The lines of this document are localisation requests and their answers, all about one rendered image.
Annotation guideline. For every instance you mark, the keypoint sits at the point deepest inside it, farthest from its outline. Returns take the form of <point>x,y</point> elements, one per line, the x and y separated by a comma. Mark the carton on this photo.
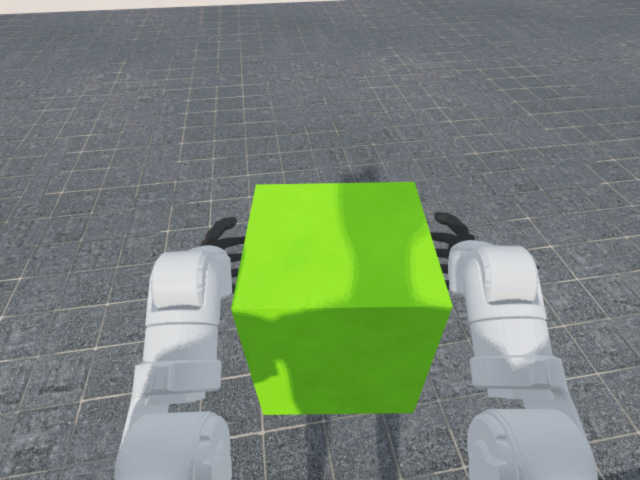
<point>340,301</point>

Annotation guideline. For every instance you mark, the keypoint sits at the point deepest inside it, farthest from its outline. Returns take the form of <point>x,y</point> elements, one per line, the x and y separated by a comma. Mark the robot left upper arm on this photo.
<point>177,446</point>

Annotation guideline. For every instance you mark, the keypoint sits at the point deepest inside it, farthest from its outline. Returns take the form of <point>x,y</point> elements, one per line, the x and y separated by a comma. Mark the robot right upper arm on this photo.
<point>527,444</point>

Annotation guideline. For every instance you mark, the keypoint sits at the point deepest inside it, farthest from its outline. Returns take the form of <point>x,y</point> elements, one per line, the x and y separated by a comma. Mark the right robot forearm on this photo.
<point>513,357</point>

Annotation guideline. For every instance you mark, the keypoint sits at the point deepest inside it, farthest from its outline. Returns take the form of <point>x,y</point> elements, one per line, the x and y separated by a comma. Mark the left robot forearm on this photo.
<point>180,349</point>

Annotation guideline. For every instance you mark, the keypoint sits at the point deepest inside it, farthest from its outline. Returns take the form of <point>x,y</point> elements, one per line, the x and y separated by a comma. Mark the robot right hand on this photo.
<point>458,228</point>

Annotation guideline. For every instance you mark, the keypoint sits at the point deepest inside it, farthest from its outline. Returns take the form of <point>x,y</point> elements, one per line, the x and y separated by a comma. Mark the robot left hand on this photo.
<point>212,239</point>

